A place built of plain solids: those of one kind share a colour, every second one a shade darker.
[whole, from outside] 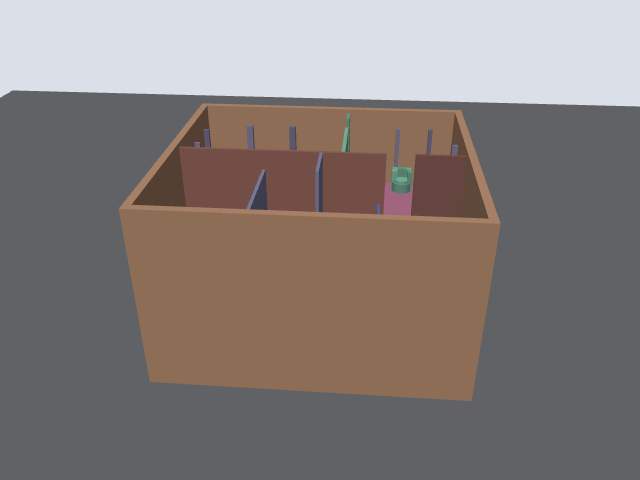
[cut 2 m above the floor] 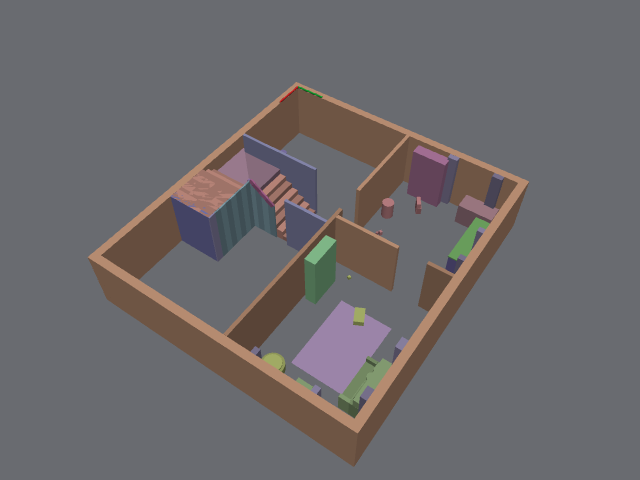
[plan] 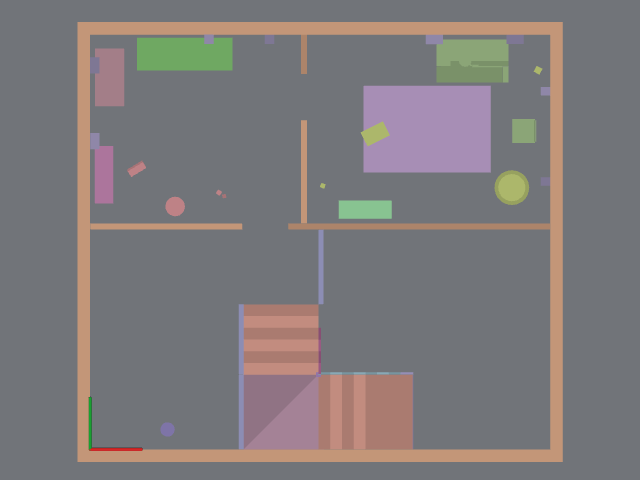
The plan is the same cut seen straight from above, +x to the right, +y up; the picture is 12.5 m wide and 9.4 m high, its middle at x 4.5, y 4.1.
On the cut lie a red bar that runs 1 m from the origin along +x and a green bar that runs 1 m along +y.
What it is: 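A home built round its stair; the hall at the stair's foot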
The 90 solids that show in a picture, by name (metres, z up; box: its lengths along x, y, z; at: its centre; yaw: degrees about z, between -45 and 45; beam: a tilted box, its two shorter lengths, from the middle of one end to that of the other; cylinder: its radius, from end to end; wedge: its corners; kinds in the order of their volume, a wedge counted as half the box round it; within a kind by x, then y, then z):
{
 "wall_1": {"box": [0.25, 8.62, 5.87], "at": [-0.12, 4.06, 2.89]},
 "wall_2": {"box": [2.98, 0.12, 3.0], "at": [1.49, 4.36, 1.45]},
 "wall_3": {"box": [0.12, 2.03, 3.0], "at": [4.19, 5.44, 1.45]},
 "wall_4": {"box": [0.12, 0.77, 3.0], "at": [4.19, 7.73, 1.45]},
 "wall_5": {"box": [9.51, 0.25, 5.87], "at": [4.5, -0.12, 2.89]},
 "wall_6": {"box": [9.51, 0.25, 5.87], "at": [4.5, 8.24, 2.89]},
 "wall_7": {"box": [5.13, 0.12, 3.0], "at": [6.44, 4.36, 1.45]},
 "wall_8": {"box": [0.25, 8.62, 5.87], "at": [9.13, 4.06, 2.89]},
 "step_1": {"box": [1.46, 0.53, 1.16], "at": [3.74, 1.43, 0.53]},
 "step_2": {"box": [1.46, 0.76, 0.97], "at": [3.74, 1.54, 0.44]},
 "step_3": {"box": [1.46, 0.99, 0.79], "at": [3.74, 1.66, 0.34]},
 "step_4": {"box": [1.46, 1.22, 0.6], "at": [3.74, 1.77, 0.25]},
 "step_5": {"box": [1.46, 1.45, 0.42], "at": [3.74, 1.89, 0.16]},
 "step_6": {"box": [1.46, 1.68, 0.23], "at": [3.74, 2.0, 0.07]},
 "step_7": {"box": [1.85, 1.46, 1.71], "at": [5.39, 0.73, 0.8]},
 "step_8": {"box": [1.62, 1.46, 1.89], "at": [5.51, 0.73, 0.9]},
 "step_9": {"box": [1.39, 1.46, 2.08], "at": [5.62, 0.73, 0.99]},
 "step_10": {"box": [1.16, 1.46, 2.26], "at": [5.74, 0.73, 1.08]},
 "step_11": {"box": [0.93, 1.46, 2.45], "at": [5.85, 0.73, 1.17]},
 "step_12": {"box": [0.7, 1.46, 2.63], "at": [5.97, 0.73, 1.27]},
 "step_13": {"box": [0.47, 1.46, 2.82], "at": [6.08, 0.73, 1.36]},
 "winder_1": {"wedge": [[3.01, 0.0, -0.05], [3.01, 0.0, 1.48], [4.47, 1.46, -0.05], [4.47, 1.46, 1.48], [4.77, 0.0, -0.05], [4.77, 0.0, 1.48], [4.77, 1.46, -0.05], [4.77, 1.46, 1.48]]},
 "winder_2": {"wedge": [[3.01, 0.0, -0.05], [3.01, 0.0, -0.05], [3.01, 0.0, 1.29], [3.01, 0.0, 1.29], [3.01, 1.46, -0.05], [3.01, 1.46, 1.29], [4.77, 0.0, -0.05], [4.77, 0.0, 1.29], [4.77, 1.46, -0.05], [4.77, 1.46, 1.29]]},
 "upper_floor_1": {"box": [3.93, 3.94, 0.18], "at": [7.17, 6.27, 2.86]},
 "upper_partition_1": {"box": [6.55, 0.12, 2.77], "at": [3.28, 4.36, 4.29]},
 "upper_partition_2": {"box": [1.55, 0.12, 2.77], "at": [8.23, 4.36, 4.29]},
 "stair_wall_1": {"box": [0.1, 1.46, 5.72], "at": [2.96, 0.73, 2.81]},
 "stair_wall_2": {"box": [0.1, 1.38, 5.72], "at": [2.96, 2.15, 2.81]},
 "stair_wall_3": {"box": [0.1, 1.46, 5.72], "at": [4.52, 3.57, 2.81]},
 "slotfit_living_seat_1": {"box": [0.1, 0.32, 0.67], "at": [6.83, 7.34, 0.29]},
 "slotfit_living_seat_2": {"box": [0.28, 0.3, 0.67], "at": [6.92, 7.65, 0.29]},
 "slotfit_living_seat_3": {"cylinder": 0.12, "from": [7.34, 7.62, -0.05], "to": [7.34, 7.62, 0.8]},
 "slotfit_living_seat_4": {"box": [1.2, 0.47, 0.51], "at": [7.48, 7.42, 0.21]},
 "slotfit_living_seat_5": {"box": [1.41, 0.42, 0.97], "at": [7.49, 7.82, 0.44]},
 "slotfit_living_seat_6": {"box": [0.57, 0.15, 0.73], "at": [7.74, 7.6, 0.32]},
 "slotfit_living_seat_7": {"box": [0.6, 0.12, 0.85], "at": [7.76, 7.62, 0.37]},
 "slotfit_living_seat_8": {"box": [0.59, 0.33, 0.67], "at": [7.9, 7.67, 0.29]},
 "slotfit_living_seat_9": {"box": [0.11, 0.32, 0.67], "at": [8.14, 7.34, 0.29]},
 "slotfit_living_seat_10": {"box": [0.45, 0.47, 0.5], "at": [8.49, 6.23, 0.2]},
 "curtains_1": {"box": [0.19, 0.32, 2.21], "at": [0.09, 6.04, 1.16]},
 "curtains_2": {"box": [0.19, 0.11, 2.17], "at": [0.09, 7.36, 4.09]},
 "curtains_3": {"box": [0.19, 0.32, 2.21], "at": [0.09, 7.52, 1.16]},
 "curtains_4": {"box": [0.23, 0.19, 2.13], "at": [1.56, 8.03, 4.08]},
 "curtains_5": {"box": [0.19, 0.19, 2.1], "at": [2.33, 8.03, 1.11]},
 "curtains_6": {"box": [0.23, 0.19, 2.13], "at": [3.15, 8.03, 4.08]},
 "curtains_7": {"box": [0.19, 0.19, 2.1], "at": [3.51, 8.03, 1.11]},
 "curtains_8": {"box": [0.34, 0.19, 2.22], "at": [6.74, 8.03, 1.17]},
 "curtains_9": {"box": [0.14, 0.19, 2.16], "at": [7.03, 8.03, 4.09]},
 "curtains_10": {"box": [0.14, 0.19, 2.16], "at": [8.2, 8.03, 4.09]},
 "curtains_11": {"box": [0.34, 0.19, 2.22], "at": [8.32, 8.03, 1.17]},
 "curtains_12": {"box": [0.19, 0.17, 2.21], "at": [8.92, 5.24, 1.17]},
 "curtains_13": {"box": [0.19, 0.11, 2.2], "at": [8.92, 6.47, 4.11]},
 "curtains_14": {"box": [0.19, 0.17, 2.21], "at": [8.92, 7.01, 1.17]},
 "head_1": {"box": [0.25, 1.46, 3.0], "at": [6.2, 0.73, 1.45]},
 "kitchen_units_units_1": {"box": [1.87, 0.62, 0.89], "at": [1.85, 7.75, 0.4]},
 "upper_split_1": {"box": [0.12, 2.21, 2.77], "at": [5.21, 5.53, 4.29]},
 "upper_split_2": {"box": [0.12, 0.59, 2.77], "at": [5.21, 7.83, 4.29]},
 "slotfit_kitchen_storage_1": {"box": [0.36, 1.13, 1.94], "at": [0.27, 5.38, 0.92]},
 "slotfit_living_storage_1": {"box": [1.04, 0.36, 1.94], "at": [5.39, 4.69, 0.92]},
 "slotfit_kitchen_wall_table_1": {"box": [0.58, 1.14, 0.81], "at": [0.38, 7.28, 0.35]},
 "slotfit_study_seat_1": {"box": [0.2, 0.23, 0.81], "at": [6.98, 7.63, 3.31]},
 "slotfit_study_seat_2": {"box": [0.17, 0.23, 0.81], "at": [7.17, 7.85, 3.31]},
 "slotfit_study_seat_3": {"cylinder": 0.27, "from": [7.24, 7.58, 2.9], "to": [7.24, 7.58, 3.4]},
 "slotfit_study_seat_4": {"cylinder": 0.36, "from": [7.26, 7.6, 2.9], "to": [7.26, 7.6, 3.3]},
 "slotfit_study_seat_5": {"box": [0.17, 0.23, 0.81], "at": [7.34, 7.85, 3.31]},
 "slotfit_study_seat_6": {"box": [0.17, 0.28, 0.81], "at": [7.54, 7.58, 3.31]},
 "guard_1": {"box": [0.05, 0.23, 2.06], "at": [4.49, 1.58, 0.98]},
 "guard_2": {"box": [0.05, 0.23, 1.87], "at": [4.49, 1.81, 0.89]},
 "guard_3": {"box": [0.05, 0.23, 1.69], "at": [4.49, 2.04, 0.79]},
 "guard_4": {"box": [0.05, 0.23, 1.5], "at": [4.49, 2.27, 0.7]},
 "guard_5": {"box": [0.23, 0.05, 2.61], "at": [4.59, 1.49, 1.25]},
 "guard_6": {"box": [0.23, 0.05, 2.79], "at": [4.82, 1.49, 1.35]},
 "guard_7": {"box": [0.23, 0.05, 2.98], "at": [5.05, 1.49, 1.44]},
 "guard_8": {"box": [0.23, 0.05, 3.16], "at": [5.27, 1.49, 1.53]},
 "guard_9": {"box": [0.23, 0.05, 3.35], "at": [5.5, 1.49, 1.62]},
 "guard_10": {"box": [0.23, 0.05, 3.53], "at": [5.73, 1.49, 1.72]},
 "guard_11": {"box": [0.23, 0.05, 3.72], "at": [5.96, 1.49, 1.81]},
 "clutter_living_1": {"box": [0.49, 0.31, 0.24], "at": [5.58, 6.18, 0.07], "yaw": 27.1},
 "clutter_living_2": {"cylinder": 0.34, "from": [8.26, 5.13, -0.05], "to": [8.26, 5.13, 0.25]},
 "clutter_living_3": {"cylinder": 0.27, "from": [8.26, 5.13, -0.05], "to": [8.26, 5.13, 0.3]},
 "clutter_living_4": {"box": [0.13, 0.13, 0.51], "at": [8.77, 7.43, 0.2], "yaw": -28.2},
 "laid_rug_rug_living_1": {"box": [2.49, 1.7, 0.05], "at": [6.6, 6.27, -0.02]},
 "clutter_kitchen_1": {"box": [0.35, 0.14, 0.5], "at": [0.92, 5.48, 0.2], "yaw": 31.2},
 "clutter_kitchen_2": {"cylinder": 0.19, "from": [1.66, 4.76, -0.05], "to": [1.66, 4.76, 0.58]},
 "head_guard_1": {"box": [0.25, 0.05, 3.9], "at": [6.2, 1.49, 1.9]},
 "kitchen_units_worktop_1": {"box": [1.87, 0.64, 0.04], "at": [1.85, 7.74, 0.86]},
 "slotfit_hallpiece_corner_1": {"cylinder": 0.14, "from": [1.51, 0.39, -0.05], "to": [1.51, 0.39, 0.36]},
 "guard_cap_1": {"beam": [0.17, 0.05], "from": [4.49, 1.87, 1.76], "to": [4.49, 1.64, 1.94]},
 "guard_cap_2": {"beam": [0.17, 0.05], "from": [4.49, 2.1, 1.57], "to": [4.49, 1.87, 1.76]},
 "guard_cap_3": {"beam": [0.17, 0.05], "from": [4.49, 2.33, 1.39], "to": [4.49, 2.1, 1.57]}
}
